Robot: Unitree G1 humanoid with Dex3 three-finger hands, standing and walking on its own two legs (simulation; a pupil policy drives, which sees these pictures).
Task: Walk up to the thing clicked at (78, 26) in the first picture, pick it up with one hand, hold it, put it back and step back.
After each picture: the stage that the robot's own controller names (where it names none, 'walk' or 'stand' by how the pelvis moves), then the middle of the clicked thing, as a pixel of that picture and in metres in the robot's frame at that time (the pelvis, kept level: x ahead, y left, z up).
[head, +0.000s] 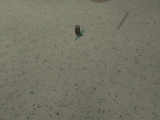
stand; (77, 30) +1.64 +0.07 -0.72
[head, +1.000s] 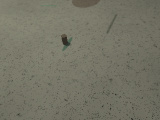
walk; (64, 39) +1.49 +0.26 -0.69
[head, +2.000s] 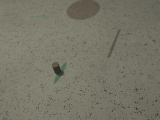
walk; (56, 68) +0.97 +0.34 -0.70
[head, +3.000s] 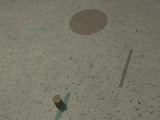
walk; (58, 102) +0.59 +0.26 -0.70
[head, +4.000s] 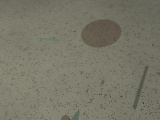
stand; out of the picture +0.44 +0.24 -0.71
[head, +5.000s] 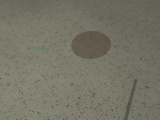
stand; out of the picture +0.38 +0.21 -0.72
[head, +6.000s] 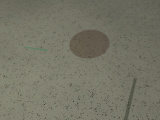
stand; out of the picture +0.36 +0.22 -0.72
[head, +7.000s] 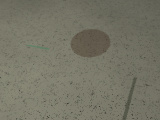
stand; out of the picture +0.39 +0.23 -0.73
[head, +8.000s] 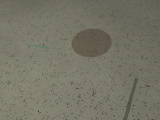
stand; out of the picture +0.37 +0.23 -0.73
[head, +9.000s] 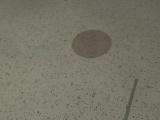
go down; out of the picture +0.37 +0.23 -0.73
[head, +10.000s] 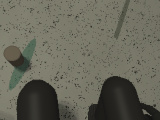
go down; (14, 56) +0.45 +0.26 -0.33
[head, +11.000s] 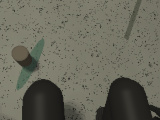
approach; (22, 56) +0.44 +0.26 -0.30
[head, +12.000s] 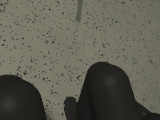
close in; out of the picture +0.43 +0.31 -0.22
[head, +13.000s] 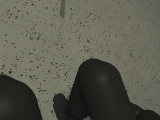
close; out of the picture +0.43 +0.31 -0.22
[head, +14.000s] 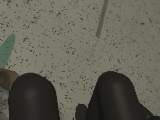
lift; (5, 78) +0.34 +0.23 -0.25
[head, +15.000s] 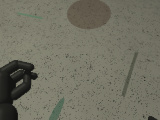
close; out of the picture +0.30 +0.09 -0.62
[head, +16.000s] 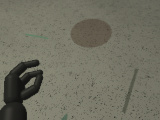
close; out of the picture +0.30 +0.09 -0.70
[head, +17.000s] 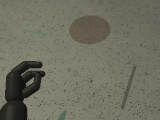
stand; out of the picture +0.32 +0.07 -0.69
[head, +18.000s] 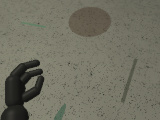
stand; out of the picture +0.32 +0.07 -0.67
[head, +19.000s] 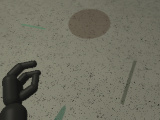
stand; out of the picture +0.31 +0.08 -0.69
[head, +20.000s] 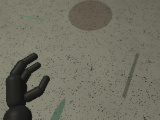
stand; out of the picture +0.31 +0.09 -0.63
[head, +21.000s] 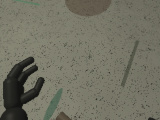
stand; out of the picture +0.30 +0.11 -0.60
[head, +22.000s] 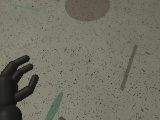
stand; out of the picture +0.29 +0.11 -0.62
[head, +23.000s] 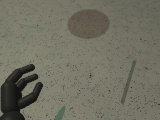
stand; out of the picture +0.28 +0.11 -0.67
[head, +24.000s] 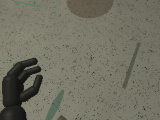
stand; out of the picture +0.28 +0.12 -0.61
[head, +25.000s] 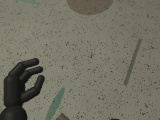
close; out of the picture +0.29 +0.12 -0.59
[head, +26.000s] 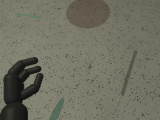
close; out of the picture +0.28 +0.12 -0.64
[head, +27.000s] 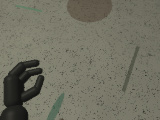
close; out of the picture +0.28 +0.11 -0.62
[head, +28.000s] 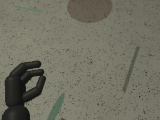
close; out of the picture +0.28 +0.11 -0.62
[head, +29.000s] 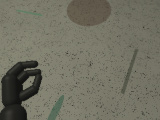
close; out of the picture +0.29 +0.11 -0.62
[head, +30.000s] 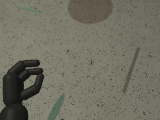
close; out of the picture +0.28 +0.11 -0.62
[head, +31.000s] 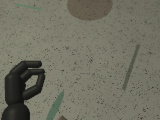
close; out of the picture +0.29 +0.11 -0.61
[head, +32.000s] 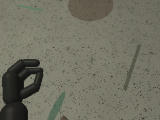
close; out of the picture +0.29 +0.11 -0.61
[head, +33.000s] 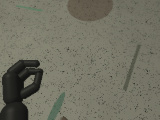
close; out of the picture +0.29 +0.11 -0.61
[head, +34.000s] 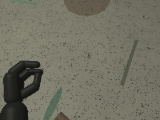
close; out of the picture +0.30 +0.11 -0.60
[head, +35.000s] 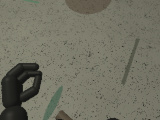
close; out of the picture +0.30 +0.11 -0.59
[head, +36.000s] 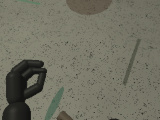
close; out of the picture +0.30 +0.11 -0.59
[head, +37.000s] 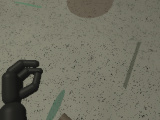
close; out of the picture +0.30 +0.10 -0.60
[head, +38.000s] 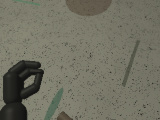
close; out of the picture +0.30 +0.11 -0.60
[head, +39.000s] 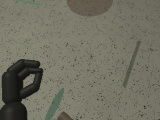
close; out of the picture +0.30 +0.10 -0.60
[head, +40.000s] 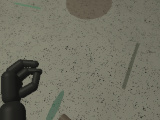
close; out of the picture +0.30 +0.10 -0.61
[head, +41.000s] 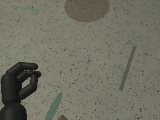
close; out of the picture +0.30 +0.10 -0.63
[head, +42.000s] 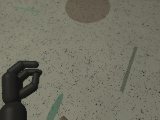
close; out of the picture +0.30 +0.10 -0.63
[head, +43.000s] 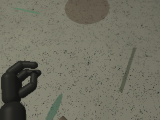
close; out of the picture +0.30 +0.10 -0.63
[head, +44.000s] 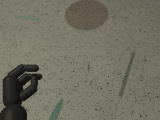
close; out of the picture +0.30 +0.10 -0.65
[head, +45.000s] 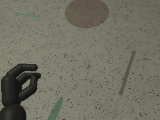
close; out of the picture +0.30 +0.10 -0.65
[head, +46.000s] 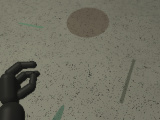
close; out of the picture +0.30 +0.10 -0.67
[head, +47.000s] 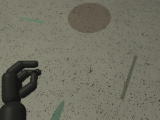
close; out of the picture +0.31 +0.10 -0.65
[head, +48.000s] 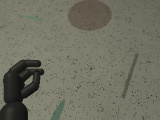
close; out of the picture +0.30 +0.09 -0.64
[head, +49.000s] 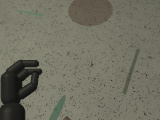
close; out of the picture +0.31 +0.09 -0.63
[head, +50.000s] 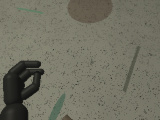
close; out of the picture +0.31 +0.10 -0.62
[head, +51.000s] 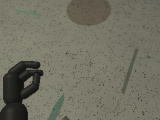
close; out of the picture +0.31 +0.09 -0.63
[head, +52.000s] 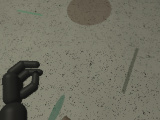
close; out of the picture +0.31 +0.10 -0.63
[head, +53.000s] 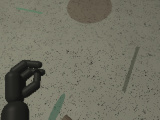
close; out of the picture +0.31 +0.09 -0.63
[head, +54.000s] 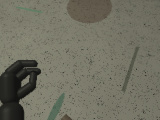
close; out of the picture +0.31 +0.09 -0.63
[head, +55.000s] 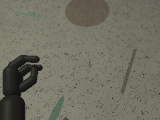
close; out of the picture +0.31 +0.09 -0.64
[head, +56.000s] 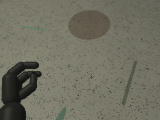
close; out of the picture +0.30 +0.09 -0.67
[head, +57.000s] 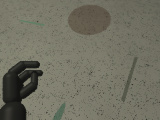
close; out of the picture +0.30 +0.09 -0.66
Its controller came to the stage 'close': yes
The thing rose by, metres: 0.01
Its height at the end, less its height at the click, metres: -0.02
